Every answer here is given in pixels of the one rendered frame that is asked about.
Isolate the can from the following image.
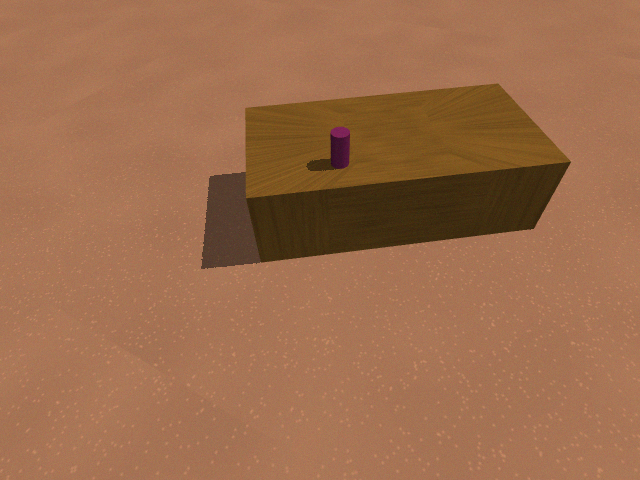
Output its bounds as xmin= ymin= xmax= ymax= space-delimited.
xmin=331 ymin=127 xmax=350 ymax=169

